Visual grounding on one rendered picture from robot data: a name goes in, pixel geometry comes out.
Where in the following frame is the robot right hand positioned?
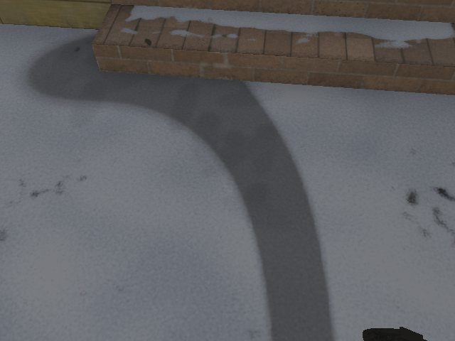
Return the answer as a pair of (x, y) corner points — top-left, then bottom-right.
(363, 327), (427, 341)

